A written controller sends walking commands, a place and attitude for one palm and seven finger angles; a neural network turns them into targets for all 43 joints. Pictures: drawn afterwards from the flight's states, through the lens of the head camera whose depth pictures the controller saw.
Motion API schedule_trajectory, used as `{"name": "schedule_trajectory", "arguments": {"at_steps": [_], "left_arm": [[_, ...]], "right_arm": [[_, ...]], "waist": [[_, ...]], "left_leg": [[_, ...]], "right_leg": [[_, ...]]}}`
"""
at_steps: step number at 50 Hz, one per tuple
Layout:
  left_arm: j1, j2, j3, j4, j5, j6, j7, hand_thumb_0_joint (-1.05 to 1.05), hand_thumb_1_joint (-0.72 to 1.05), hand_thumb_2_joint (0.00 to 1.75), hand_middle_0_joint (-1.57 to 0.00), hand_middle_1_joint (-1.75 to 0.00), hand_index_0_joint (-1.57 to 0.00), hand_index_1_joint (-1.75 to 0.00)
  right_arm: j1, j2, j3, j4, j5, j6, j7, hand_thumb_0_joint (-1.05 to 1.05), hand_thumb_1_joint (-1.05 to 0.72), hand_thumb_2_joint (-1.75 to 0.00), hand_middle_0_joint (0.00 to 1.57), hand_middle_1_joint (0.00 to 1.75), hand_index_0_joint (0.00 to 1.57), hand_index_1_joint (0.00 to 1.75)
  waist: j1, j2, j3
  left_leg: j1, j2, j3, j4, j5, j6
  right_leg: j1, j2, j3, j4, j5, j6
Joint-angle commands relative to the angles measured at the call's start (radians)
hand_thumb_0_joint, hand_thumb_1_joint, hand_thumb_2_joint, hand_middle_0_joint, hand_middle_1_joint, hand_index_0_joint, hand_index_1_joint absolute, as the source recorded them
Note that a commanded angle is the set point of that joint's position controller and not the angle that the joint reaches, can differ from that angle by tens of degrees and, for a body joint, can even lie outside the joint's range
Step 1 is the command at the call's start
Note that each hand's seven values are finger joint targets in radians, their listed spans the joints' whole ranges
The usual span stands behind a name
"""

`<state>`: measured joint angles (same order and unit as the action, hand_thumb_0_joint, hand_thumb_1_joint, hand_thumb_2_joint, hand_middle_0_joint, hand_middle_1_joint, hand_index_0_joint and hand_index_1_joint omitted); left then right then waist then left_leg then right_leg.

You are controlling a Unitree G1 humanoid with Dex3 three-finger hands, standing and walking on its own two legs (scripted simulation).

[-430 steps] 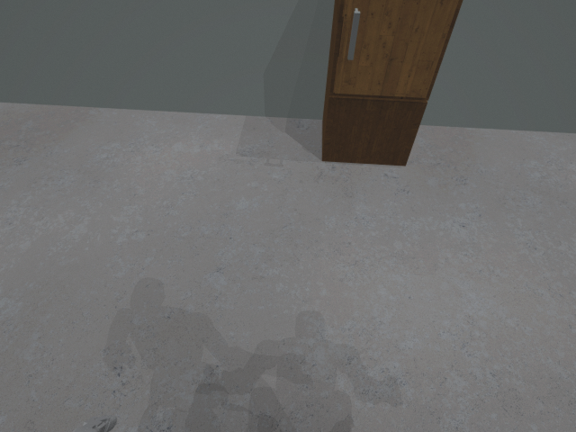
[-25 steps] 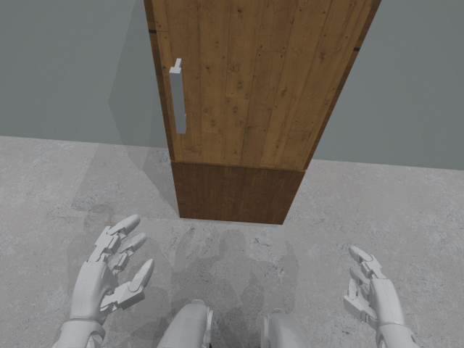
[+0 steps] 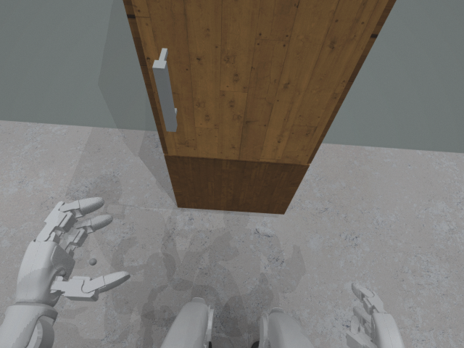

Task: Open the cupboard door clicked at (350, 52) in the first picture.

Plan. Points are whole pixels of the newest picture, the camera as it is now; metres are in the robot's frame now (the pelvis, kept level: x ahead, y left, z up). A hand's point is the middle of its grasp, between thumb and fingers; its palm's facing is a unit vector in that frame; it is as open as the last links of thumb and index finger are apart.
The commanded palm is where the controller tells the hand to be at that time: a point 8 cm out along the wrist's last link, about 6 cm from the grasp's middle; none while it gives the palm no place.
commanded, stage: raise the hand with hooked fingers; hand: left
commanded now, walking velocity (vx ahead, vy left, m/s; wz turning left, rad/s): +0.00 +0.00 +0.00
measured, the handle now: (168, 93) +0.59 +0.19 +0.03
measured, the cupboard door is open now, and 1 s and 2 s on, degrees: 0 0 0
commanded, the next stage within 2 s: move the hooked fingers beside the handle in 1.14 s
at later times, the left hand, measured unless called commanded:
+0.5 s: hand (83, 232) +0.28 +0.25 +0.04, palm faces +0.04 -1.00 -0.05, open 13.9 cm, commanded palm +0.26 +0.30 +0.04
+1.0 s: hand (73, 224) +0.29 +0.27 +0.04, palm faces +0.04 -1.00 -0.04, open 14.0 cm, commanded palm +0.26 +0.32 +0.04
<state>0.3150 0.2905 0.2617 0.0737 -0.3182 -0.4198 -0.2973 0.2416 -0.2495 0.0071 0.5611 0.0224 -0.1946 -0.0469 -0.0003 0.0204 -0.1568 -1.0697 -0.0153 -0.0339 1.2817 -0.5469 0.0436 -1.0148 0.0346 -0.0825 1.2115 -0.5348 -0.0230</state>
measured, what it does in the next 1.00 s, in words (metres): stands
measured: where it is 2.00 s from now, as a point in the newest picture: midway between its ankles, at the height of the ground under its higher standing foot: outside the picture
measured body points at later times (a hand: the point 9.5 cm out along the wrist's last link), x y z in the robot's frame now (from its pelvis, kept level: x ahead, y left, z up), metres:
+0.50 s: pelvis +0.01 -0.01 +0.00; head +0.11 +0.02 +0.44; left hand +0.27 +0.31 +0.04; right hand +0.19 -0.25 -0.08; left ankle +0.03 +0.09 -0.63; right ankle +0.03 -0.11 -0.63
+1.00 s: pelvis +0.00 +0.00 +0.00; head +0.10 +0.03 +0.44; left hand +0.28 +0.33 +0.04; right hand +0.16 -0.25 -0.08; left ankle +0.03 +0.09 -0.63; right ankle +0.03 -0.11 -0.63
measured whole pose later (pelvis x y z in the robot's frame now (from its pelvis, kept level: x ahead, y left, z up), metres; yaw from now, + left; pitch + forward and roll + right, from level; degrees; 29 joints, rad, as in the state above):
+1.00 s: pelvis +0.00 +0.00 +0.00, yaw -1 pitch +20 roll -4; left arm 0.03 0.39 0.43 0.40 -0.37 -0.43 -0.48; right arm 0.26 -0.28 0.02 0.54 0.04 -0.15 -0.05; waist -0.02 0.01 -0.15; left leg -1.07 -0.01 -0.02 1.25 -0.53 0.05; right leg -1.02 0.04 -0.07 1.19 -0.52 -0.02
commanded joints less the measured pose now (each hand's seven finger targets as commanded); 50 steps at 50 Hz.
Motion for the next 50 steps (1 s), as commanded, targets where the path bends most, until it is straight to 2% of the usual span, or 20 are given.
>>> {"name": "schedule_trajectory", "arguments": {"at_steps": [1, 2, 3, 5, 12, 15, 19, 21, 22, 24, 25, 27, 29, 30, 31, 35, 38, 40, 50], "left_arm": [[-0.062, 0.168, 0.106, -0.197, -0.034, -0.072, -0.054, 0.00, -0.24, 0.41, -0.28, -1.03, -0.28, -1.03], [-0.056, 0.170, 0.119, -0.198, -0.043, -0.071, -0.060, 0.00, -0.27, 0.40, -0.28, -1.05, -0.28, -1.05], [-0.047, 0.174, 0.136, -0.178, -0.050, -0.069, -0.063, 0.00, -0.29, 0.39, -0.29, -1.07, -0.29, -1.07], [-0.073, 0.191, 0.155, -0.157, -0.053, -0.069, -0.069, 0.00, -0.34, 0.37, -0.29, -1.10, -0.29, -1.10], [-0.146, 0.208, 0.171, -0.087, -0.058, -0.057, -0.102, 0.00, -0.50, 0.30, -0.30, -1.20, -0.30, -1.20], [-0.190, 0.236, 0.196, -0.055, -0.068, -0.050, -0.122, 0.00, -0.50, 0.30, -0.30, -1.20, -0.30, -1.20], [-0.262, 0.256, 0.207, -0.003, -0.073, -0.045, -0.144, 0.00, -0.50, 0.30, -0.30, -1.20, -0.30, -1.20], [-0.305, 0.275, 0.213, 0.009, -0.073, -0.044, -0.159, 0.00, -0.50, 0.30, -0.30, -1.20, -0.30, -1.20], [-0.314, 0.282, 0.218, 0.016, -0.073, -0.044, -0.161, 0.00, -0.50, 0.30, -0.30, -1.20, -0.30, -1.20], [-0.333, 0.300, 0.230, 0.026, -0.074, -0.046, -0.165, 0.00, -0.50, 0.30, -0.30, -1.20, -0.30, -1.20], [-0.345, 0.317, 0.243, 0.037, -0.079, -0.045, -0.170, 0.00, -0.50, 0.30, -0.30, -1.20, -0.30, -1.20], [-0.352, 0.313, 0.250, 0.077, -0.083, -0.042, -0.179, 0.00, -0.50, 0.30, -0.30, -1.20, -0.30, -1.20], [-0.388, 0.325, 0.253, 0.103, -0.082, -0.041, -0.186, 0.00, -0.50, 0.30, -0.30, -1.20, -0.30, -1.20], [-0.414, 0.339, 0.259, 0.105, -0.085, -0.044, -0.191, 0.00, -0.50, 0.30, -0.30, -1.20, -0.30, -1.20], [-0.423, 0.351, 0.270, 0.125, -0.083, -0.042, -0.193, 0.00, -0.50, 0.30, -0.30, -1.20, -0.30, -1.20], [-0.389, 0.328, 0.251, 0.134, -0.091, -0.046, -0.208, 0.00, -0.50, 0.30, -0.30, -1.20, -0.30, -1.20], [-0.386, 0.331, 0.246, 0.137, -0.084, -0.042, -0.206, 0.00, -0.50, 0.30, -0.30, -1.20, -0.30, -1.20], [-0.390, 0.351, 0.268, 0.135, -0.085, -0.048, -0.193, 0.00, -0.50, 0.30, -0.30, -1.20, -0.30, -1.20], [-0.412, 0.347, 0.256, 0.112, -0.079, -0.075, -0.190, 0.00, -0.50, 0.30, -0.30, -1.20, -0.30, -1.20]], "right_arm": [[-0.030, -0.149, -0.071, -0.150, 0.008, -0.061, -0.014, 0.00, -0.90, -0.90, 0.20, 0.30, 0.20, 0.30], [-0.026, -0.146, -0.074, -0.148, 0.008, -0.061, -0.014, 0.00, -0.90, -0.90, 0.20, 0.30, 0.20, 0.30], [-0.023, -0.145, -0.077, -0.144, 0.009, -0.059, -0.014, 0.00, -0.90, -0.90, 0.20, 0.30, 0.20, 0.30], [-0.021, -0.147, -0.077, -0.140, 0.009, -0.053, -0.015, 0.00, -0.90, -0.90, 0.20, 0.30, 0.20, 0.30], [-0.014, -0.159, -0.072, -0.151, 0.011, -0.033, -0.010, 0.00, -0.90, -0.90, 0.20, 0.30, 0.20, 0.30], [-0.007, -0.163, -0.070, -0.151, 0.011, -0.030, -0.013, 0.00, -0.90, -0.90, 0.20, 0.30, 0.20, 0.30], [-0.014, -0.169, -0.060, -0.159, 0.013, -0.026, -0.015, 0.00, -0.90, -0.90, 0.20, 0.30, 0.20, 0.30], [-0.011, -0.173, -0.056, -0.159, 0.013, -0.023, -0.016, 0.00, -0.90, -0.90, 0.20, 0.30, 0.20, 0.30], [-0.008, -0.175, -0.058, -0.159, 0.015, -0.021, -0.017, 0.00, -0.90, -0.90, 0.20, 0.30, 0.20, 0.30], [-0.009, -0.175, -0.056, -0.158, 0.014, -0.023, -0.017, 0.00, -0.90, -0.90, 0.20, 0.30, 0.20, 0.30], [-0.004, -0.178, -0.055, -0.159, 0.013, -0.023, -0.018, 0.00, -0.90, -0.90, 0.20, 0.30, 0.20, 0.30], [0.000, -0.178, -0.056, -0.155, 0.016, -0.017, -0.019, 0.00, -0.90, -0.90, 0.20, 0.30, 0.20, 0.30], [-0.001, -0.181, -0.055, -0.151, 0.019, -0.015, -0.021, 0.00, -0.90, -0.90, 0.20, 0.30, 0.20, 0.30], [0.000, -0.184, -0.053, -0.150, 0.017, -0.016, -0.023, 0.00, -0.90, -0.90, 0.20, 0.30, 0.20, 0.30], [0.002, -0.183, -0.052, -0.148, 0.018, -0.014, -0.022, 0.00, -0.90, -0.90, 0.20, 0.30, 0.20, 0.30], [0.008, -0.187, -0.057, -0.159, 0.021, -0.016, -0.021, 0.00, -0.90, -0.90, 0.20, 0.30, 0.20, 0.30], [0.007, -0.190, -0.057, -0.160, 0.023, -0.010, -0.017, 0.00, -0.90, -0.90, 0.20, 0.30, 0.20, 0.30], [0.013, -0.192, -0.058, -0.159, 0.020, -0.011, -0.018, 0.00, -0.90, -0.90, 0.20, 0.30, 0.20, 0.30], [0.014, -0.192, -0.057, -0.153, 0.016, -0.011, -0.021, 0.00, -0.90, -0.90, 0.20, 0.30, 0.20, 0.30]], "waist": [[0.008, 0.059, -0.325], [0.010, 0.062, -0.348], [0.010, 0.042, -0.342], [0.010, 0.056, -0.323], [0.001, 0.064, -0.314], [-0.002, 0.053, -0.322], [-0.006, 0.052, -0.301], [-0.004, 0.082, -0.302], [-0.008, 0.071, -0.307], [-0.002, 0.091, -0.317], [0.000, 0.089, -0.319], [-0.005, 0.052, -0.324], [-0.008, 0.063, -0.307], [-0.006, 0.089, -0.305], [-0.004, 0.079, -0.310], [0.001, 0.066, -0.326], [-0.002, 0.084, -0.297], [-0.002, 0.065, -0.296], [-0.009, 0.107, -0.316]], "left_leg": [[0.245, 0.016, -0.034, -0.182, 0.353, -0.030], [0.259, 0.016, -0.031, -0.178, 0.382, -0.031], [0.254, 0.015, -0.028, -0.177, 0.392, -0.031], [0.241, 0.015, -0.025, -0.169, 0.395, -0.031], [0.250, 0.018, -0.024, -0.179, 0.389, -0.031], [0.242, 0.019, -0.023, -0.170, 0.381, -0.026], [0.216, 0.017, -0.023, -0.181, 0.313, -0.022], [0.232, 0.020, -0.026, -0.188, 0.312, -0.025], [0.246, 0.020, -0.028, -0.193, 0.307, -0.024], [0.251, 0.019, -0.029, -0.201, 0.307, -0.024], [0.245, 0.020, -0.030, -0.194, 0.314, -0.024], [0.236, 0.019, -0.023, -0.194, 0.305, -0.019], [0.224, 0.020, -0.024, -0.199, 0.279, -0.019], [0.228, 0.020, -0.026, -0.197, 0.283, -0.020], [0.227, 0.020, -0.023, -0.202, 0.273, -0.020], [0.248, 0.020, -0.030, -0.218, 0.279, -0.018], [0.254, 0.022, -0.034, -0.237, 0.252, -0.021], [0.239, 0.020, -0.034, -0.230, 0.251, -0.018], [0.279, 0.023, -0.048, -0.236, 0.266, -0.026]], "right_leg": [[0.187, -0.003, 0.035, -0.134, 0.253, -0.014], [0.197, -0.004, 0.037, -0.132, 0.283, -0.011], [0.206, -0.002, 0.038, -0.134, 0.298, -0.008], [0.198, 0.002, 0.038, -0.127, 0.301, -0.011], [0.189, 0.002, 0.037, -0.133, 0.300, -0.008], [0.198, 0.005, 0.043, -0.136, 0.303, -0.010], [0.190, 0.001, 0.050, -0.153, 0.235, -0.006], [0.175, 0.005, 0.047, -0.150, 0.224, -0.012], [0.170, 0.005, 0.046, -0.155, 0.218, -0.010], [0.176, 0.002, 0.045, -0.158, 0.211, -0.011], [0.177, 0.007, 0.047, -0.152, 0.215, -0.016], [0.190, 0.003, 0.054, -0.161, 0.220, -0.007], [0.176, 0.002, 0.054, -0.164, 0.190, -0.008], [0.167, 0.004, 0.055, -0.161, 0.188, -0.014], [0.174, 0.003, 0.057, -0.166, 0.178, -0.011], [0.177, 0.003, 0.051, -0.172, 0.173, -0.013], [0.149, 0.002, 0.042, -0.177, 0.145, -0.011], [0.150, 0.006, 0.044, -0.173, 0.142, -0.013], [0.121, 0.005, 0.034, -0.161, 0.146, -0.015]]}}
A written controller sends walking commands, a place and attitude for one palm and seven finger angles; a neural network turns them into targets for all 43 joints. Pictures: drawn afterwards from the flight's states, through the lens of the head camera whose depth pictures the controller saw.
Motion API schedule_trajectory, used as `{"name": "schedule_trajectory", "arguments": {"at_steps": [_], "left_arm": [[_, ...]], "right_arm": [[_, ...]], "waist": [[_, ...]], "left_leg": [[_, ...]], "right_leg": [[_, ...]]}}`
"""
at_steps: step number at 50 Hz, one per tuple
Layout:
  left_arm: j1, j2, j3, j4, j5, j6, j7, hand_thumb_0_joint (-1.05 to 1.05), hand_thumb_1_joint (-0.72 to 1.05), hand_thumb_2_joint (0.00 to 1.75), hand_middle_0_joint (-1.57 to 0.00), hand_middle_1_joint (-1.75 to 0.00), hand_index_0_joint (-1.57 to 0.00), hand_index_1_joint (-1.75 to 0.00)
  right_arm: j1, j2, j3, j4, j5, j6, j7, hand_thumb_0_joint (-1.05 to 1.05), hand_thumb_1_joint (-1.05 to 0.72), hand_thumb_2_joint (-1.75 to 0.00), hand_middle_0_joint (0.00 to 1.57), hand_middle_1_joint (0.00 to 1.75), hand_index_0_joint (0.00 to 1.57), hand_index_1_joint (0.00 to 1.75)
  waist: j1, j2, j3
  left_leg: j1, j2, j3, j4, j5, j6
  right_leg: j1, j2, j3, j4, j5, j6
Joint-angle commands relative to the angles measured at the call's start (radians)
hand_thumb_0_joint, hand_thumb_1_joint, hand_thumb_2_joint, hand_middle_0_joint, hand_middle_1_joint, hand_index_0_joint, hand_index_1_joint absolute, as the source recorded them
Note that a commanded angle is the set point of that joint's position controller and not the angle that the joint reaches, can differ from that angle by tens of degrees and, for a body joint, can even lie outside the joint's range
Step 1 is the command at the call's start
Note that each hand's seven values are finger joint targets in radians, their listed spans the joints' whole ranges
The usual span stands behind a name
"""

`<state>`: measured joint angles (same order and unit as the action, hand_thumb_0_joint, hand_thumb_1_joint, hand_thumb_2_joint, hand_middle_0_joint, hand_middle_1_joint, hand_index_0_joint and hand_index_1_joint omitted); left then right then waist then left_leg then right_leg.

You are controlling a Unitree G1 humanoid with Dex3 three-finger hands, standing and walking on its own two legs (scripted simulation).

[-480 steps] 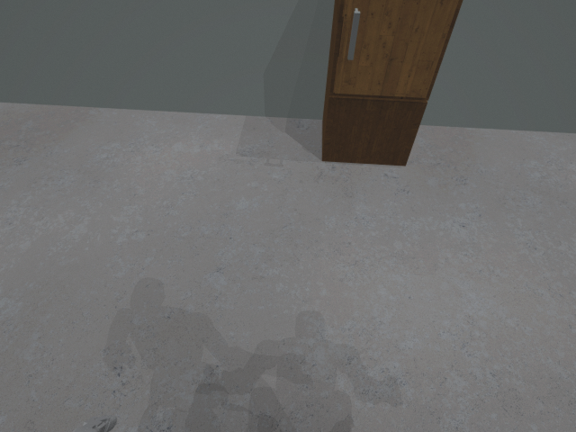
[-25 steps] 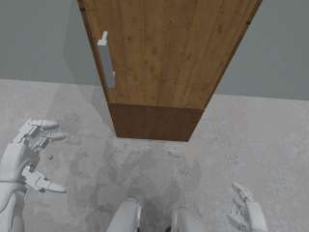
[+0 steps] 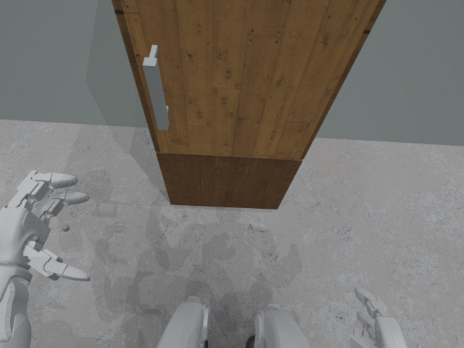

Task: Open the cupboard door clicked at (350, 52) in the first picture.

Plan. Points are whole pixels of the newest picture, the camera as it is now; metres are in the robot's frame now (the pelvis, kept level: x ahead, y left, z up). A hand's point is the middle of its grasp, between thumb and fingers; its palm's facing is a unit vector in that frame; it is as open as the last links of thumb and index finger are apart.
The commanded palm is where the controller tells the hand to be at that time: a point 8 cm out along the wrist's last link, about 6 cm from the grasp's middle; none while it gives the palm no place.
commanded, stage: raise the hand with hooked fingers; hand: left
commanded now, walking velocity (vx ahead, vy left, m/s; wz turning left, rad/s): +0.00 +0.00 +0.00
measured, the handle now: (159, 90) +0.59 +0.19 +0.03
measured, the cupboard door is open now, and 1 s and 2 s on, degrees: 0 0 0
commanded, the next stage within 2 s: move the hooked fingers beside the handle in 0.14 s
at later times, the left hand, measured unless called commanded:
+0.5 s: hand (76, 206) +0.32 +0.27 +0.03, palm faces +0.03 -1.00 -0.03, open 14.0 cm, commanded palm +0.31 +0.32 +0.04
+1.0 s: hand (100, 161) +0.41 +0.26 +0.02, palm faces +0.03 -1.00 -0.02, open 14.0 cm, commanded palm +0.39 +0.31 +0.03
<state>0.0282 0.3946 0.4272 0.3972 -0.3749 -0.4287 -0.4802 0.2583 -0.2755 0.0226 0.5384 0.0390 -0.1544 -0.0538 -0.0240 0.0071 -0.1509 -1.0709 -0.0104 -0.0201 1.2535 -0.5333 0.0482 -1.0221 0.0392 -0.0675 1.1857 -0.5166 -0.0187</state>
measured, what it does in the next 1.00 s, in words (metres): stands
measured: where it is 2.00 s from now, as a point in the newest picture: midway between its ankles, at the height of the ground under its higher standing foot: outside the picture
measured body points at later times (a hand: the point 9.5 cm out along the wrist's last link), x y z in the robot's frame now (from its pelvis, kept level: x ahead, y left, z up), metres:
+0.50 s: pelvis +0.00 +0.00 -0.01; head +0.11 +0.03 +0.43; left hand +0.31 +0.33 +0.03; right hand +0.17 -0.25 -0.09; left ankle +0.03 +0.09 -0.63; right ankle +0.03 -0.12 -0.63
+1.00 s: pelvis +0.01 +0.00 -0.01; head +0.14 +0.03 +0.42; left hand +0.40 +0.32 +0.03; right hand +0.10 -0.27 -0.11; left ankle +0.03 +0.09 -0.63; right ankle +0.03 -0.12 -0.63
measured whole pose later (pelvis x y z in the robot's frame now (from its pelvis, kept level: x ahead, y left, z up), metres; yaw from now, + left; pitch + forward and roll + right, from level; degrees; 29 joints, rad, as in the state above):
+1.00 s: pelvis +0.01 +0.00 -0.01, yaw -1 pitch +24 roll -4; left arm -0.45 0.48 0.45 0.79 -0.25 -0.42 -0.44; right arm 0.28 -0.28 0.03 0.61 0.03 -0.06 -0.05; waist -0.08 0.01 -0.15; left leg -1.15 0.00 -0.01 1.27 -0.55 0.05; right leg -1.10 0.05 -0.06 1.20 -0.52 -0.02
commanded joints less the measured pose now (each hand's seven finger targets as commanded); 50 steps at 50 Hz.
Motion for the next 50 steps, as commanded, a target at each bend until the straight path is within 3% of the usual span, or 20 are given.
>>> {"name": "schedule_trajectory", "arguments": {"at_steps": [1, 4, 12, 14, 16, 20, 23, 27, 30, 32, 37, 40, 44, 45, 50], "left_arm": [[-0.117, 0.243, 0.091, -0.210, -0.017, -0.063, -0.009, 0.00, -0.50, 0.30, -0.30, -1.20, -0.30, -1.20], [-0.109, 0.238, 0.087, -0.221, -0.020, -0.056, -0.011, 0.00, -0.50, 0.30, -0.30, -1.20, -0.30, -1.20], [-0.120, 0.230, 0.084, -0.202, -0.021, -0.040, -0.013, 0.00, -0.50, 0.30, -0.30, -1.20, -0.30, -1.20], [-0.200, 0.232, 0.074, -0.173, -0.015, -0.037, -0.014, 0.00, -0.50, 0.30, -0.30, -1.20, -0.30, -1.20], [-0.259, 0.222, 0.050, -0.167, -0.007, -0.040, -0.016, 0.00, -0.50, 0.30, -0.30, -1.20, -0.30, -1.20], [-0.355, 0.275, 0.068, -0.134, 0.013, -0.030, -0.011, 0.00, -0.50, 0.30, -0.30, -1.20, -0.30, -1.20], [-0.407, 0.268, 0.048, -0.106, 0.031, -0.014, -0.003, 0.00, -0.50, 0.30, -0.30, -1.20, -0.30, -1.20], [-0.445, 0.294, 0.076, -0.050, 0.041, 0.002, 0.020, 0.00, -0.50, 0.30, -0.30, -1.20, -0.30, -1.20], [-0.405, 0.331, 0.119, -0.018, 0.044, -0.001, 0.034, 0.00, -0.50, 0.30, -0.30, -1.20, -0.30, -1.20], [-0.438, 0.310, 0.096, -0.010, 0.050, -0.003, 0.035, 0.00, -0.50, 0.30, -0.30, -1.20, -0.30, -1.20], [-0.529, 0.310, 0.092, 0.080, 0.060, -0.020, 0.034, 0.00, -0.50, 0.30, -0.30, -1.20, -0.30, -1.20], [-0.616, 0.344, 0.102, 0.093, 0.069, -0.045, 0.028, 0.00, -0.50, 0.30, -0.30, -1.20, -0.30, -1.20], [-0.706, 0.326, 0.064, 0.137, 0.093, -0.055, 0.028, 0.00, -0.50, 0.30, -0.30, -1.20, -0.30, -1.20], [-0.739, 0.346, 0.076, 0.148, 0.094, -0.060, 0.031, 0.00, -0.50, 0.30, -0.30, -1.20, -0.30, -1.20], [-0.785, 0.411, 0.125, 0.228, 0.119, -0.058, 0.055, 0.00, -0.50, 0.30, -0.30, -1.20, -0.30, -1.20]], "right_arm": [[-0.003, -0.167, -0.073, -0.128, 0.001, -0.050, -0.014, 0.00, -0.90, -0.90, 0.20, 0.30, 0.20, 0.30], [-0.005, -0.167, -0.074, -0.131, 0.002, -0.049, -0.014, 0.00, -0.90, -0.90, 0.20, 0.30, 0.20, 0.30], [-0.004, -0.167, -0.071, -0.135, 0.001, -0.045, -0.015, 0.00, -0.90, -0.90, 0.20, 0.30, 0.20, 0.30], [-0.002, -0.171, -0.069, -0.122, 0.002, -0.043, -0.021, 0.00, -0.90, -0.90, 0.20, 0.30, 0.20, 0.30], [0.003, -0.172, -0.067, -0.113, 0.001, -0.046, -0.025, 0.00, -0.90, -0.90, 0.20, 0.30, 0.20, 0.30], [0.009, -0.179, -0.065, -0.100, -0.001, -0.042, -0.034, 0.00, -0.90, -0.90, 0.20, 0.30, 0.20, 0.30], [0.010, -0.177, -0.062, -0.095, 0.000, -0.033, -0.032, 0.00, -0.90, -0.90, 0.20, 0.30, 0.20, 0.30], [0.021, -0.173, -0.061, -0.089, -0.002, -0.015, -0.026, 0.00, -0.90, -0.90, 0.20, 0.30, 0.20, 0.30], [0.034, -0.172, -0.063, -0.092, -0.004, 0.000, -0.020, 0.00, -0.90, -0.90, 0.20, 0.30, 0.20, 0.30], [0.039, -0.170, -0.063, -0.088, -0.001, 0.010, -0.013, 0.00, -0.90, -0.90, 0.20, 0.30, 0.20, 0.30], [0.063, -0.174, -0.066, -0.064, -0.003, 0.027, -0.010, 0.00, -0.90, -0.90, 0.20, 0.30, 0.20, 0.30], [0.080, -0.183, -0.070, -0.047, -0.006, 0.031, -0.014, 0.00, -0.90, -0.90, 0.20, 0.30, 0.20, 0.30], [0.094, -0.183, -0.071, -0.026, -0.010, 0.044, -0.011, 0.00, -0.90, -0.90, 0.20, 0.30, 0.20, 0.30], [0.103, -0.187, -0.072, -0.017, -0.010, 0.047, -0.013, 0.00, -0.90, -0.90, 0.20, 0.30, 0.20, 0.30], [0.121, -0.191, -0.068, -0.012, -0.016, 0.071, -0.010, 0.00, -0.90, -0.90, 0.20, 0.30, 0.20, 0.30]], "waist": [[0.019, 0.126, -0.328], [0.018, 0.140, -0.324], [0.013, 0.107, -0.324], [-0.007, 0.081, -0.299], [-0.013, 0.107, -0.310], [-0.013, 0.115, -0.335], [-0.009, 0.153, -0.362], [-0.007, 0.118, -0.384], [0.013, 0.102, -0.418], [-0.003, 0.118, -0.400], [-0.031, 0.078, -0.378], [-0.038, 0.098, -0.398], [-0.050, 0.150, -0.424], [-0.055, 0.135, -0.424], [-0.043, 0.123, -0.461]], "left_leg": [[0.299, 0.021, -0.066, -0.214, 0.263, -0.036], [0.319, 0.022, -0.070, -0.218, 0.284, -0.042], [0.304, 0.019, -0.072, -0.208, 0.275, -0.042], [0.273, 0.020, -0.072, -0.195, 0.239, -0.036], [0.295, 0.022, -0.077, -0.193, 0.243, -0.040], [0.293, 0.022, -0.075, -0.184, 0.239, -0.035], [0.326, 0.025, -0.076, -0.189, 0.267, -0.042], [0.302, 0.024, -0.062, -0.178, 0.313, -0.035], [0.289, 0.025, -0.050, -0.170, 0.366, -0.030], [0.303, 0.029, -0.048, -0.175, 0.372, -0.033], [0.246, 0.028, -0.036, -0.156, 0.338, -0.021], [0.272, 0.032, -0.047, -0.152, 0.351, -0.022], [0.331, 0.037, -0.057, -0.154, 0.367, -0.030], [0.330, 0.039, -0.060, -0.148, 0.371, -0.029], [0.301, 0.036, -0.053, -0.137, 0.386, -0.025]], "right_leg": [[0.125, -0.001, 0.015, -0.134, 0.132, -0.018], [0.110, -0.002, 0.008, -0.133, 0.142, -0.017], [0.108, -0.001, 0.005, -0.129, 0.142, -0.015], [0.088, 0.001, 0.009, -0.128, 0.126, -0.013], [0.066, 0.000, 0.008, -0.122, 0.125, -0.017], [0.069, -0.002, 0.016, -0.120, 0.124, -0.021], [0.061, -0.006, 0.016, -0.120, 0.136, -0.021], [0.107, -0.007, 0.023, -0.124, 0.182, -0.016], [0.161, -0.004, 0.030, -0.119, 0.237, -0.016], [0.139, -0.004, 0.027, -0.123, 0.241, -0.013], [0.141, -0.002, 0.039, -0.125, 0.245, -0.006], [0.118, 0.001, 0.038, -0.117, 0.237, -0.012], [0.066, -0.002, 0.032, -0.116, 0.222, -0.012], [0.062, 0.000, 0.033, -0.113, 0.224, -0.014], [0.090, -0.001, 0.037, -0.101, 0.250, -0.013]]}}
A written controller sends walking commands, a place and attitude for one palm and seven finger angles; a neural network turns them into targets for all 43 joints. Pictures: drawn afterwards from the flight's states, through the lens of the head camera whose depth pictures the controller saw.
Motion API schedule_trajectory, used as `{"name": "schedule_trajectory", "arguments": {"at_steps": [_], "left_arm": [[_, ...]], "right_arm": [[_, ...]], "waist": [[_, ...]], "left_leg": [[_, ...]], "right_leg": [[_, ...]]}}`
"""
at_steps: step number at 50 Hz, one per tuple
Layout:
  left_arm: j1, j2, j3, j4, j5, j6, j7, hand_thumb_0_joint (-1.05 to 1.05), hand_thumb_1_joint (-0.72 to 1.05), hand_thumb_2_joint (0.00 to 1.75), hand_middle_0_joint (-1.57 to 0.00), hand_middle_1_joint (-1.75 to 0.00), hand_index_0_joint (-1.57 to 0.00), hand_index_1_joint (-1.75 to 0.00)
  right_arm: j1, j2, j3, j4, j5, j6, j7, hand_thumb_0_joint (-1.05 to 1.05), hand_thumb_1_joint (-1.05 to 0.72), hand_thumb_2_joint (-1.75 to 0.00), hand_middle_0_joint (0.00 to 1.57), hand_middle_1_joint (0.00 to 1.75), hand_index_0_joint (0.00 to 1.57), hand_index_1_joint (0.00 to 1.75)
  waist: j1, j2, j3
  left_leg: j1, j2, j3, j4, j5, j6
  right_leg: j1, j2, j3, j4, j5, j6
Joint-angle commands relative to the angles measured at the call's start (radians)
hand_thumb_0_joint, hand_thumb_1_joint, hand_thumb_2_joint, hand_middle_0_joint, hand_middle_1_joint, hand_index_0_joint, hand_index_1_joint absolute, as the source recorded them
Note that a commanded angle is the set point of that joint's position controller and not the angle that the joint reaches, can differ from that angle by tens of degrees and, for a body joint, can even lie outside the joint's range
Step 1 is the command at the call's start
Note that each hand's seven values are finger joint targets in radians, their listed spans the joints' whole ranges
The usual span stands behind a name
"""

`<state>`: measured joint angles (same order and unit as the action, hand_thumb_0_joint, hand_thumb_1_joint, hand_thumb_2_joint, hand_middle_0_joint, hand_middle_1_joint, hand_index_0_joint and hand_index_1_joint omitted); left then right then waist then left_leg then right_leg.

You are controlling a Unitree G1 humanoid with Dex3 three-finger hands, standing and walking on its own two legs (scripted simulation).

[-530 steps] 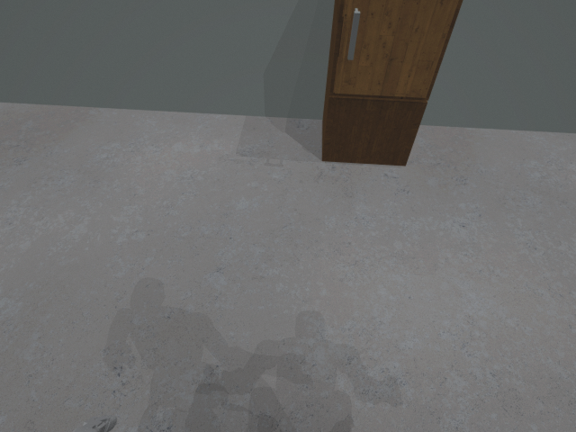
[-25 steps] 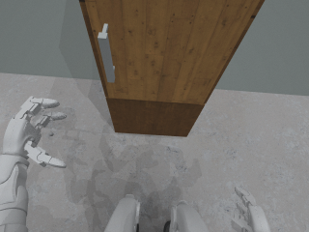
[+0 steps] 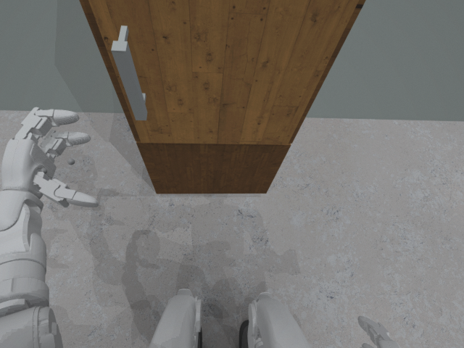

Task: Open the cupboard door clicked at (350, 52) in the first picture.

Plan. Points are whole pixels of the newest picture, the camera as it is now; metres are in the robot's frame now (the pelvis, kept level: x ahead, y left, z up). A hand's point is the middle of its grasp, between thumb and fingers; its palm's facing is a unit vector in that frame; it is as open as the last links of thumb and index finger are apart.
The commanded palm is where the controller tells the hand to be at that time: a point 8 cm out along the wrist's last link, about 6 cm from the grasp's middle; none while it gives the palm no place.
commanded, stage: move the hooked fingers beside the handle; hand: left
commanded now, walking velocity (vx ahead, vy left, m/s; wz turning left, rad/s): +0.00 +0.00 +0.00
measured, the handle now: (133, 77) +0.58 +0.20 +0.04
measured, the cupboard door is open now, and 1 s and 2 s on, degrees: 0 0 0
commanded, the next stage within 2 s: slide the fingers in behind the handle in 1.64 s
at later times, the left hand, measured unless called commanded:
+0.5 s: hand (89, 124) +0.47 +0.26 +0.03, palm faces +0.05 -1.00 -0.02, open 14.0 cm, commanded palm +0.46 +0.29 +0.03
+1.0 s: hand (100, 99) +0.53 +0.25 +0.03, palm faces +0.06 -1.00 -0.03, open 14.0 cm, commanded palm +0.51 +0.29 +0.03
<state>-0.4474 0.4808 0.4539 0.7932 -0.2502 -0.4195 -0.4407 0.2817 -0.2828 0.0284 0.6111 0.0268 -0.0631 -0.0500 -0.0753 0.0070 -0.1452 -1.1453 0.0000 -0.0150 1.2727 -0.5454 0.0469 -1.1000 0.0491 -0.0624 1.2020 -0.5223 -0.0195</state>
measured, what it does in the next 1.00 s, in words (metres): stands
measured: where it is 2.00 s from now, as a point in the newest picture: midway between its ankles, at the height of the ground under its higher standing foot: outside the picture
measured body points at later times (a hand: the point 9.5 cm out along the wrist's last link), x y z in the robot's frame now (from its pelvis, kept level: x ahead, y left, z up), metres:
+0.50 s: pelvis -0.01 +0.00 -0.01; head +0.15 +0.04 +0.41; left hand +0.46 +0.31 +0.03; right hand +0.05 -0.27 -0.12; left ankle +0.02 +0.09 -0.63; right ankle +0.02 -0.11 -0.63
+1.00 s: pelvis -0.01 +0.00 -0.02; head +0.18 +0.04 +0.39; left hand +0.52 +0.31 +0.03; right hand -0.01 -0.26 -0.12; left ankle +0.02 +0.09 -0.63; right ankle +0.02 -0.11 -0.63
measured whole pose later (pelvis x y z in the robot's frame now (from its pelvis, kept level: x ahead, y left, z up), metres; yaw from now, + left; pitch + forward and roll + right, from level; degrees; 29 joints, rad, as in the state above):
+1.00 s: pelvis -0.01 +0.00 -0.02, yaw -2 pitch +30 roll -6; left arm -0.94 0.72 0.53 1.19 -0.08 -0.39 -0.36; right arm 0.36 -0.28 0.08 0.59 -0.01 0.10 -0.01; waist -0.21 0.03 -0.11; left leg -1.33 0.03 -0.02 1.36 -0.56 0.05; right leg -1.28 0.07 -0.07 1.25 -0.51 -0.02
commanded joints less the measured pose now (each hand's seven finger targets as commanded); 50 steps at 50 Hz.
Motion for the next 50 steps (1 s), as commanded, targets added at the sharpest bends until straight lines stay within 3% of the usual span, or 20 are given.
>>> {"name": "schedule_trajectory", "arguments": {"at_steps": [1, 3, 8, 10, 13, 15, 17, 18, 20, 23, 27, 30, 31, 33, 35, 38, 41, 43, 46, 50], "left_arm": [[-0.335, 0.315, 0.082, -0.170, 0.002, -0.070, 0.017, 0.00, -0.50, 0.30, -0.30, -1.20, -0.30, -1.20], [-0.309, 0.316, 0.089, -0.151, 0.005, -0.072, 0.022, 0.00, -0.50, 0.30, -0.30, -1.20, -0.30, -1.20], [-0.377, 0.325, 0.090, -0.067, 0.017, -0.071, 0.027, 0.00, -0.50, 0.30, -0.30, -1.20, -0.30, -1.20], [-0.415, 0.332, 0.088, -0.058, 0.024, -0.081, 0.028, 0.00, -0.50, 0.30, -0.30, -1.20, -0.30, -1.20], [-0.517, 0.336, 0.067, 0.007, 0.042, -0.091, 0.029, 0.00, -0.50, 0.30, -0.30, -1.20, -0.30, -1.20], [-0.593, 0.350, 0.061, 0.019, 0.050, -0.103, 0.031, 0.00, -0.50, 0.30, -0.30, -1.20, -0.30, -1.20], [-0.624, 0.378, 0.070, 0.055, 0.062, -0.108, 0.032, 0.00, -0.50, 0.30, -0.30, -1.20, -0.30, -1.20], [-0.669, 0.351, 0.034, 0.043, 0.068, -0.112, 0.032, 0.00, -0.50, 0.30, -0.30, -1.20, -0.30, -1.20], [-0.674, 0.363, 0.046, 0.061, 0.071, -0.110, 0.039, 0.00, -0.50, 0.30, -0.30, -1.20, -0.30, -1.20], [-0.735, 0.382, 0.043, 0.112, 0.087, -0.088, 0.055, 0.00, -0.50, 0.30, -0.30, -1.20, -0.30, -1.20], [-0.761, 0.410, 0.059, 0.101, 0.108, -0.083, 0.082, 0.00, -0.50, 0.30, -0.30, -1.20, -0.30, -1.20], [-0.796, 0.443, 0.078, 0.148, 0.117, -0.074, 0.098, 0.00, -0.50, 0.30, -0.30, -1.20, -0.30, -1.20], [-0.790, 0.489, 0.107, 0.154, 0.125, -0.073, 0.102, 0.00, -0.50, 0.30, -0.30, -1.20, -0.30, -1.20], [-0.815, 0.482, 0.089, 0.156, 0.137, -0.070, 0.103, 0.00, -0.50, 0.30, -0.30, -1.20, -0.30, -1.20], [-0.842, 0.496, 0.093, 0.180, 0.143, -0.069, 0.108, 0.00, -0.50, 0.30, -0.30, -1.20, -0.30, -1.20], [-0.886, 0.509, 0.088, 0.185, 0.150, -0.064, 0.106, 0.00, -0.50, 0.30, -0.30, -1.20, -0.30, -1.20], [-0.905, 0.517, 0.091, 0.184, 0.152, -0.059, 0.099, 0.00, -0.50, 0.30, -0.30, -1.20, -0.30, -1.20], [-0.859, 0.553, 0.119, 0.206, 0.156, -0.045, 0.096, 0.00, -0.50, 0.30, -0.30, -1.20, -0.30, -1.20], [-0.801, 0.533, 0.112, 0.221, 0.152, -0.027, 0.081, 0.00, -0.50, 0.30, -0.30, -1.20, -0.30, -1.20], [-0.849, 0.551, 0.123, 0.177, 0.140, -0.035, 0.082, 0.00, -0.50, 0.30, -0.30, -1.20, -0.30, -1.20]], "right_arm": [[0.098, -0.181, -0.071, -0.085, -0.005, -0.015, -0.009, 0.00, -0.90, -0.90, 0.20, 0.30, 0.20, 0.30], [0.104, -0.181, -0.074, -0.089, -0.006, -0.003, -0.003, 0.00, -0.90, -0.90, 0.20, 0.30, 0.20, 0.30], [0.118, -0.185, -0.071, -0.080, -0.008, 0.020, 0.002, 0.00, -0.90, -0.90, 0.20, 0.30, 0.20, 0.30], [0.124, -0.183, -0.069, -0.079, -0.009, 0.027, 0.002, 0.00, -0.90, -0.90, 0.20, 0.30, 0.20, 0.30], [0.130, -0.189, -0.065, -0.063, -0.012, 0.037, 0.000, 0.00, -0.90, -0.90, 0.20, 0.30, 0.20, 0.30], [0.140, -0.194, -0.062, -0.055, -0.015, 0.042, -0.003, 0.00, -0.90, -0.90, 0.20, 0.30, 0.20, 0.30], [0.148, -0.200, -0.061, -0.048, -0.018, 0.048, -0.002, 0.00, -0.90, -0.90, 0.20, 0.30, 0.20, 0.30], [0.147, -0.198, -0.059, -0.047, -0.020, 0.051, -0.002, 0.00, -0.90, -0.90, 0.20, 0.30, 0.20, 0.30], [0.163, -0.203, -0.061, -0.042, -0.024, 0.059, 0.000, 0.00, -0.90, -0.90, 0.20, 0.30, 0.20, 0.30], [0.168, -0.207, -0.054, -0.035, -0.027, 0.074, 0.000, 0.00, -0.90, -0.90, 0.20, 0.30, 0.20, 0.30], [0.190, -0.206, -0.051, -0.043, -0.035, 0.092, 0.008, 0.00, -0.90, -0.90, 0.20, 0.30, 0.20, 0.30], [0.204, -0.207, -0.043, -0.041, -0.038, 0.104, 0.011, 0.00, -0.90, -0.90, 0.20, 0.30, 0.20, 0.30], [0.208, -0.213, -0.041, -0.045, -0.038, 0.110, 0.010, 0.00, -0.90, -0.90, 0.20, 0.30, 0.20, 0.30], [0.210, -0.208, -0.036, -0.050, -0.040, 0.116, 0.015, 0.00, -0.90, -0.90, 0.20, 0.30, 0.20, 0.30], [0.222, -0.210, -0.033, -0.048, -0.042, 0.122, 0.016, 0.00, -0.90, -0.90, 0.20, 0.30, 0.20, 0.30], [0.233, -0.214, -0.031, -0.044, -0.044, 0.128, 0.019, 0.00, -0.90, -0.90, 0.20, 0.30, 0.20, 0.30], [0.252, -0.215, -0.030, -0.039, -0.047, 0.135, 0.022, 0.00, -0.90, -0.90, 0.20, 0.30, 0.20, 0.30], [0.260, -0.216, -0.029, -0.045, -0.048, 0.141, 0.024, 0.00, -0.90, -0.90, 0.20, 0.30, 0.20, 0.30], [0.262, -0.214, -0.027, -0.056, -0.044, 0.149, 0.029, 0.00, -0.90, -0.90, 0.20, 0.30, 0.20, 0.30], [0.256, -0.214, -0.026, -0.055, -0.043, 0.150, 0.027, 0.00, -0.90, -0.90, 0.20, 0.30, 0.20, 0.30]], "waist": [[0.008, 0.160, -0.480], [0.013, 0.140, -0.486], [-0.011, 0.106, -0.448], [-0.014, 0.127, -0.451], [-0.042, 0.126, -0.415], [-0.058, 0.137, -0.431], [-0.054, 0.156, -0.458], [-0.069, 0.182, -0.467], [-0.065, 0.199, -0.500], [-0.086, 0.190, -0.483], [-0.080, 0.229, -0.555], [-0.102, 0.185, -0.519], [-0.091, 0.181, -0.530], [-0.097, 0.211, -0.540], [-0.116, 0.185, -0.519], [-0.128, 0.218, -0.542], [-0.131, 0.234, -0.582], [-0.114, 0.229, -0.574], [-0.106, 0.215, -0.563], [-0.121, 0.203, -0.540]], "left_leg": [[0.401, 0.026, -0.060, -0.161, 0.415, -0.029], [0.411, 0.029, -0.060, -0.161, 0.444, -0.030], [0.357, 0.029, -0.057, -0.150, 0.402, -0.023], [0.356, 0.029, -0.057, -0.148, 0.396, -0.021], [0.342, 0.031, -0.066, -0.144, 0.344, -0.021], [0.351, 0.033, -0.075, -0.131, 0.340, -0.018], [0.370, 0.033, -0.083, -0.129, 0.344, -0.024], [0.394, 0.033, -0.091, -0.129, 0.352, -0.026], [0.432, 0.037, -0.104, -0.123, 0.401, -0.031], [0.393, 0.038, -0.102, -0.109, 0.375, -0.027], [0.431, 0.041, -0.108, -0.098, 0.456, -0.034], [0.369, 0.042, -0.102, -0.084, 0.433, -0.022], [0.355, 0.042, -0.097, -0.083, 0.434, -0.022], [0.346, 0.041, -0.092, -0.077, 0.431, -0.019], [0.327, 0.043, -0.097, -0.071, 0.421, -0.015], [0.336, 0.046, -0.097, -0.059, 0.436, -0.015], [0.359, 0.048, -0.101, -0.051, 0.472, -0.016], [0.336, 0.047, -0.095, -0.052, 0.482, -0.014], [0.322, 0.048, -0.090, -0.055, 0.485, -0.012], [0.295, 0.049, -0.089, -0.053, 0.442, -0.005]], "right_leg": [[0.159, -0.011, 0.030, -0.117, 0.260, -0.012], [0.171, -0.008, 0.029, -0.119, 0.279, -0.011], [0.161, -0.007, 0.031, -0.121, 0.269, -0.006], [0.155, -0.005, 0.032, -0.117, 0.264, -0.010], [0.102, -0.005, 0.030, -0.119, 0.217, -0.007], [0.071, -0.004, 0.029, -0.110, 0.204, -0.010], [0.057, -0.004, 0.026, -0.104, 0.193, -0.012], [0.032, -0.005, 0.024, -0.102, 0.190, -0.012], [0.011, -0.004, 0.016, -0.090, 0.204, -0.016], [-0.002, -0.007, 0.017, -0.088, 0.199, -0.009], [0.002, -0.006, 0.013, -0.074, 0.237, -0.010], [0.018, -0.001, 0.017, -0.075, 0.243, -0.006], [0.037, -0.001, 0.019, -0.073, 0.250, -0.005], [0.040, -0.001, 0.023, -0.072, 0.253, -0.005], [0.030, 0.003, 0.022, -0.071, 0.249, -0.005], [0.016, 0.003, 0.023, -0.068, 0.258, -0.003], [0.018, 0.006, 0.020, -0.063, 0.280, -0.003], [0.050, 0.005, 0.022, -0.064, 0.300, -0.004], [0.055, 0.007, 0.020, -0.065, 0.310, -0.003], [0.051, 0.010, 0.025, -0.071, 0.287, -0.002]]}}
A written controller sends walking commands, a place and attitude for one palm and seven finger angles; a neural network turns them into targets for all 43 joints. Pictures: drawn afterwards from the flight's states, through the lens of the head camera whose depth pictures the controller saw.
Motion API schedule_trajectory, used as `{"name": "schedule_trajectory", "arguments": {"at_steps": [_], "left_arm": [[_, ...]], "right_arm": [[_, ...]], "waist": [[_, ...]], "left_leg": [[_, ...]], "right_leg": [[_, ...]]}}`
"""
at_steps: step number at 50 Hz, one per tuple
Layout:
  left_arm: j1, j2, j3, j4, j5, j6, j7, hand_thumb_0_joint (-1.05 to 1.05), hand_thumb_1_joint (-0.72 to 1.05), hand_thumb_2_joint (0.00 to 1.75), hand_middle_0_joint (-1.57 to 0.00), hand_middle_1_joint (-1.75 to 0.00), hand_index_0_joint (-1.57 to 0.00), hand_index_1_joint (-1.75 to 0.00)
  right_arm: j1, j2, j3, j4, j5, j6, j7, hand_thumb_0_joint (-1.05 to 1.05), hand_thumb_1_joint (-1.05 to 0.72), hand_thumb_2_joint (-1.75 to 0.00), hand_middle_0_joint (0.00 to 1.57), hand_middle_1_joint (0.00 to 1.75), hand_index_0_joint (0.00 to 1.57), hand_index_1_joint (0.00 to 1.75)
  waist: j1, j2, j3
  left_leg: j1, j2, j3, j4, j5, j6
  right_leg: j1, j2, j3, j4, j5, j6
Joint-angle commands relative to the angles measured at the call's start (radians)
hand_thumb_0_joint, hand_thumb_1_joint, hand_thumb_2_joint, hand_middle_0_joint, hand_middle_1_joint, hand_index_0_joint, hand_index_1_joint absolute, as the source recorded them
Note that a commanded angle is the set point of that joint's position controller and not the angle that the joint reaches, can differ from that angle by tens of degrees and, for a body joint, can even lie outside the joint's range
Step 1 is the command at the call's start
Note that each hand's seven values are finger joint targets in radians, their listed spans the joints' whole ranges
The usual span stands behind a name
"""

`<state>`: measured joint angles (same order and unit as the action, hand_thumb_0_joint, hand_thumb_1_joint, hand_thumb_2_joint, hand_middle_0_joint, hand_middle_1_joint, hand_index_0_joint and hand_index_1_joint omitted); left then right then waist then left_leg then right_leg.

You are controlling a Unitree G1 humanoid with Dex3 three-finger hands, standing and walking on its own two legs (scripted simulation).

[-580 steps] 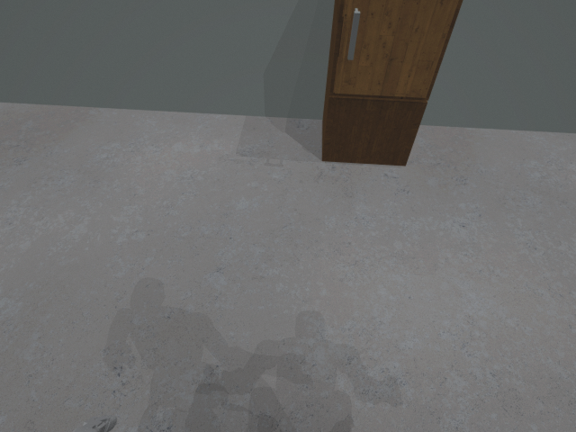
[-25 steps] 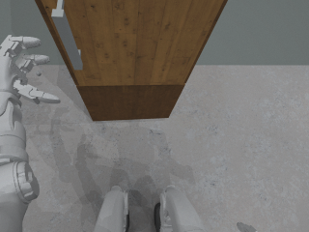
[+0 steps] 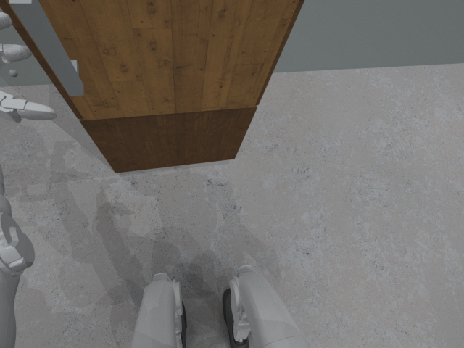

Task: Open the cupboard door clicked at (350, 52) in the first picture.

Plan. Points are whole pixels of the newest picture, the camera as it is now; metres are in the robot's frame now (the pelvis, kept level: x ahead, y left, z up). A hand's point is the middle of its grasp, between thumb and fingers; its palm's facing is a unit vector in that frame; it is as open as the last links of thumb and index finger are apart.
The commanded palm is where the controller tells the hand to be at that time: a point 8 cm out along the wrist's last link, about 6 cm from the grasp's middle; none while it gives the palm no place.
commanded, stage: move the hooked fingers beside the handle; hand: left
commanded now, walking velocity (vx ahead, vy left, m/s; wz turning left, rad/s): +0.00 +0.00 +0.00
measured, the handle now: (54, 41) +0.58 +0.22 +0.06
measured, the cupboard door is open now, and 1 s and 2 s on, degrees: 0 0 0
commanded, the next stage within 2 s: slide the fingers in behind the handle in 0.64 s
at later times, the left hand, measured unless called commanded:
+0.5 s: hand (11, 78) +0.52 +0.27 +0.05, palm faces +0.11 -0.99 -0.02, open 14.0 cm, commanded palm +0.50 +0.30 +0.05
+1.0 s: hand (24, 78) +0.52 +0.26 +0.05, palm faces +0.10 -0.99 -0.01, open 14.0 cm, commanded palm +0.50 +0.28 +0.05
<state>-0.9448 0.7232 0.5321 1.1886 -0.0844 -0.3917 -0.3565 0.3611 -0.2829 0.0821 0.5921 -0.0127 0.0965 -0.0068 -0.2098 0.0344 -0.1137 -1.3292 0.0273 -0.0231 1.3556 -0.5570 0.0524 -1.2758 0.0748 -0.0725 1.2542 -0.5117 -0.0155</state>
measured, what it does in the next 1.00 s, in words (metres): stands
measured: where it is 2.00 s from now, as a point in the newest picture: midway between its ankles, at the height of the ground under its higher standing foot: (207, 338)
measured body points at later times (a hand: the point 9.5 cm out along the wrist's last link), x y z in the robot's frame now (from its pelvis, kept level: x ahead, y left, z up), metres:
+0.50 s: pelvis +0.00 +0.01 +0.01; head +0.18 +0.06 +0.42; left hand +0.50 +0.33 +0.05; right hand +0.04 -0.26 -0.09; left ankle +0.03 +0.08 -0.61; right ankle +0.03 -0.12 -0.60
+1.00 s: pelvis +0.00 +0.00 +0.00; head +0.18 +0.05 +0.42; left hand +0.51 +0.31 +0.05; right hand +0.02 -0.27 -0.10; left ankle +0.03 +0.08 -0.61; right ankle +0.03 -0.12 -0.60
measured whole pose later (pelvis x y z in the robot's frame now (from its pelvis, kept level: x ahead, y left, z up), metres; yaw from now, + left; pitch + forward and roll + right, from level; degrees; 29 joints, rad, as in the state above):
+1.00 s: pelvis +0.00 +0.00 +0.00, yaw +1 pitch +29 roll -6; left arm -0.92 0.63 0.47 1.16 -0.09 -0.43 -0.30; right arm 0.34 -0.27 0.07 0.60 -0.02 0.10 0.00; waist -0.19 0.03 -0.12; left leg -1.30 0.02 -0.03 1.34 -0.55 0.05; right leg -1.24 0.07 -0.08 1.23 -0.51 -0.01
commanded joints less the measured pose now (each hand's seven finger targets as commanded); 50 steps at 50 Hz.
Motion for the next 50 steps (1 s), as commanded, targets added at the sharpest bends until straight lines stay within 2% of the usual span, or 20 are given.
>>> {"name": "schedule_trajectory", "arguments": {"at_steps": [1, 6, 7, 11, 13, 14, 18, 21, 23, 26, 29, 31, 33, 34, 36, 37, 40, 44, 46, 50], "left_arm": [[-0.364, 0.337, 0.063, -0.244, -0.021, -0.072, 0.000, 0.00, -0.50, 0.30, -0.30, -1.20, -0.30, -1.20], [-0.404, 0.268, 0.014, -0.271, -0.020, -0.093, 0.004, 0.00, -0.50, 0.30, -0.30, -1.20, -0.30, -1.20], [-0.390, 0.270, 0.016, -0.259, -0.018, -0.089, 0.004, 0.00, -0.50, 0.30, -0.30, -1.20, -0.30, -1.20], [-0.343, 0.225, -0.004, -0.259, -0.022, -0.074, 0.009, 0.00, -0.50, 0.30, -0.30, -1.20, -0.30, -1.20], [-0.347, 0.186, -0.033, -0.239, -0.024, -0.065, 0.012, 0.00, -0.50, 0.30, -0.30, -1.20, -0.30, -1.20], [-0.350, 0.211, -0.015, -0.234, -0.026, -0.064, 0.018, 0.00, -0.50, 0.30, -0.30, -1.20, -0.30, -1.20], [-0.367, 0.229, -0.005, -0.257, -0.016, -0.087, 0.035, 0.00, -0.50, 0.30, -0.30, -1.20, -0.30, -1.20], [-0.361, 0.198, -0.022, -0.257, -0.018, -0.104, 0.039, 0.00, -0.50, 0.30, -0.30, -1.20, -0.30, -1.20], [-0.368, 0.213, -0.013, -0.224, -0.018, -0.099, 0.041, 0.00, -0.50, 0.30, -0.30, -1.20, -0.30, -1.20], [-0.386, 0.199, -0.033, -0.236, -0.012, -0.101, 0.036, 0.00, -0.50, 0.30, -0.30, -1.20, -0.30, -1.20], [-0.349, 0.225, 0.002, -0.271, -0.020, -0.107, 0.036, 0.00, -0.50, 0.30, -0.30, -1.20, -0.30, -1.20], [-0.320, 0.193, -0.013, -0.251, -0.025, -0.102, 0.031, 0.00, -0.50, 0.30, -0.30, -1.20, -0.30, -1.20], [-0.347, 0.153, -0.050, -0.229, -0.026, -0.090, 0.030, 0.00, -0.50, 0.30, -0.30, -1.20, -0.30, -1.20], [-0.351, 0.185, -0.027, -0.236, -0.027, -0.089, 0.033, 0.00, -0.50, 0.30, -0.30, -1.20, -0.30, -1.20], [-0.361, 0.200, -0.018, -0.243, -0.024, -0.095, 0.038, 0.00, -0.50, 0.30, -0.30, -1.20, -0.30, -1.20], [-0.363, 0.239, 0.012, -0.254, -0.025, -0.101, 0.041, 0.00, -0.50, 0.30, -0.30, -1.20, -0.30, -1.20], [-0.359, 0.178, -0.029, -0.263, -0.026, -0.113, 0.042, 0.00, -0.50, 0.30, -0.30, -1.20, -0.30, -1.20], [-0.355, 0.182, -0.029, -0.220, -0.026, -0.099, 0.044, 0.00, -0.50, 0.30, -0.30, -1.20, -0.30, -1.20], [-0.357, 0.166, -0.042, -0.240, -0.023, -0.103, 0.045, 0.00, -0.50, 0.30, -0.30, -1.20, -0.30, -1.20], [-0.385, 0.156, -0.047, -0.243, -0.022, -0.105, 0.064, 0.00, -0.50, 0.30, -0.30, -1.20, -0.30, -1.20]], "right_arm": [[0.180, -0.217, -0.083, -0.035, -0.004, -0.009, -0.018, 0.00, -0.90, -0.90, 0.20, 0.30, 0.20, 0.30], [0.182, -0.213, -0.089, -0.010, -0.008, -0.010, -0.013, 0.00, -0.90, -0.90, 0.20, 0.30, 0.20, 0.30], [0.183, -0.215, -0.090, -0.008, -0.007, -0.008, -0.013, 0.00, -0.90, -0.90, 0.20, 0.30, 0.20, 0.30], [0.183, -0.213, -0.092, -0.014, -0.008, 0.000, -0.011, 0.00, -0.90, -0.90, 0.20, 0.30, 0.20, 0.30], [0.174, -0.207, -0.092, -0.013, -0.006, 0.001, -0.009, 0.00, -0.90, -0.90, 0.20, 0.30, 0.20, 0.30], [0.175, -0.210, -0.089, -0.013, -0.006, 0.002, -0.010, 0.00, -0.90, -0.90, 0.20, 0.30, 0.20, 0.30], [0.165, -0.208, -0.089, -0.020, -0.008, 0.001, -0.011, 0.00, -0.90, -0.90, 0.20, 0.30, 0.20, 0.30], [0.161, -0.205, -0.089, -0.020, -0.009, -0.001, -0.007, 0.00, -0.90, -0.90, 0.20, 0.30, 0.20, 0.30], [0.158, -0.209, -0.087, -0.020, -0.009, -0.001, -0.008, 0.00, -0.90, -0.90, 0.20, 0.30, 0.20, 0.30], [0.158, -0.207, -0.086, -0.023, -0.009, 0.000, -0.009, 0.00, -0.90, -0.90, 0.20, 0.30, 0.20, 0.30], [0.163, -0.207, -0.092, -0.027, -0.010, 0.003, -0.007, 0.00, -0.90, -0.90, 0.20, 0.30, 0.20, 0.30], [0.163, -0.204, -0.093, -0.024, -0.008, 0.006, -0.004, 0.00, -0.90, -0.90, 0.20, 0.30, 0.20, 0.30], [0.158, -0.200, -0.090, -0.021, -0.005, 0.007, -0.005, 0.00, -0.90, -0.90, 0.20, 0.30, 0.20, 0.30], [0.162, -0.207, -0.091, -0.021, -0.005, 0.007, -0.009, 0.00, -0.90, -0.90, 0.20, 0.30, 0.20, 0.30], [0.160, -0.205, -0.089, -0.023, -0.005, 0.004, -0.010, 0.00, -0.90, -0.90, 0.20, 0.30, 0.20, 0.30], [0.159, -0.207, -0.089, -0.024, -0.007, 0.003, -0.012, 0.00, -0.90, -0.90, 0.20, 0.30, 0.20, 0.30], [0.160, -0.196, -0.090, -0.021, -0.007, -0.001, -0.007, 0.00, -0.90, -0.90, 0.20, 0.30, 0.20, 0.30], [0.159, -0.200, -0.087, -0.017, -0.007, 0.000, -0.009, 0.00, -0.90, -0.90, 0.20, 0.30, 0.20, 0.30], [0.160, -0.199, -0.088, -0.020, -0.007, -0.001, -0.008, 0.00, -0.90, -0.90, 0.20, 0.30, 0.20, 0.30], [0.162, -0.197, -0.089, -0.016, -0.008, -0.004, -0.007, 0.00, -0.90, -0.90, 0.20, 0.30, 0.20, 0.30]], "waist": [[0.021, 0.194, -0.597], [0.003, 0.253, -0.619], [0.011, 0.262, -0.606], [0.020, 0.251, -0.600], [0.006, 0.228, -0.563], [0.009, 0.205, -0.551], [0.012, 0.223, -0.558], [0.013, 0.241, -0.564], [0.006, 0.204, -0.536], [0.005, 0.228, -0.557], [0.028, 0.234, -0.614], [0.027, 0.227, -0.597], [0.004, 0.204, -0.542], [0.005, 0.180, -0.547], [0.011, 0.203, -0.564], [0.021, 0.197, -0.570], [0.013, 0.210, -0.577], [0.006, 0.183, -0.538], [0.014, 0.215, -0.568], [0.003, 0.210, -0.549]], "left_leg": [[0.500, 0.024, -0.082, -0.138, 0.466, -0.014], [0.612, 0.030, -0.109, -0.143, 0.510, -0.030], [0.620, 0.030, -0.114, -0.149, 0.513, -0.035], [0.661, 0.033, -0.124, -0.165, 0.556, -0.042], [0.629, 0.030, -0.117, -0.164, 0.515, -0.036], [0.605, 0.029, -0.116, -0.167, 0.494, -0.033], [0.612, 0.027, -0.113, -0.169, 0.490, -0.037], [0.641, 0.028, -0.120, -0.172, 0.511, -0.044], [0.593, 0.025, -0.116, -0.170, 0.464, -0.037], [0.607, 0.024, -0.115, -0.167, 0.480, -0.038], [0.646, 0.027, -0.118, -0.164, 0.543, -0.044], [0.653, 0.029, -0.118, -0.166, 0.553, -0.047], [0.608, 0.025, -0.114, -0.170, 0.490, -0.036], [0.589, 0.025, -0.112, -0.171, 0.468, -0.033], [0.589, 0.022, -0.107, -0.171, 0.465, -0.032], [0.571, 0.020, -0.102, -0.169, 0.456, -0.031], [0.595, 0.020, -0.104, -0.166, 0.479, -0.031], [0.537, 0.018, -0.094, -0.165, 0.426, -0.024], [0.576, 0.019, -0.099, -0.170, 0.450, -0.029], [0.570, 0.019, -0.101, -0.168, 0.439, -0.027]], "right_leg": [[0.231, -0.016, 0.034, -0.121, 0.280, -0.006], [0.153, -0.016, 0.021, -0.123, 0.258, -0.011], [0.144, -0.017, 0.017, -0.123, 0.250, -0.013], [0.138, -0.018, 0.009, -0.132, 0.258, -0.015], [0.136, -0.017, 0.010, -0.140, 0.249, -0.012], [0.152, -0.016, 0.010, -0.141, 0.243, -0.012], [0.151, -0.016, 0.012, -0.138, 0.238, -0.014], [0.136, -0.016, 0.010, -0.134, 0.238, -0.016], [0.150, -0.015, 0.011, -0.137, 0.224, -0.014], [0.146, -0.018, 0.012, -0.132, 0.233, -0.015], [0.173, -0.017, 0.013, -0.129, 0.265, -0.016], [0.161, -0.017, 0.011, -0.132, 0.265, -0.015], [0.152, -0.016, 0.012, -0.143, 0.243, -0.011], [0.166, -0.017, 0.013, -0.142, 0.238, -0.010], [0.174, -0.017, 0.019, -0.141, 0.239, -0.012], [0.197, -0.017, 0.023, -0.141, 0.240, -0.012], [0.185, -0.016, 0.022, -0.140, 0.251, -0.015], [0.197, -0.017, 0.025, -0.145, 0.234, -0.011], [0.187, -0.017, 0.023, -0.141, 0.238, -0.014], [0.173, -0.016, 0.023, -0.139, 0.232, -0.015]]}}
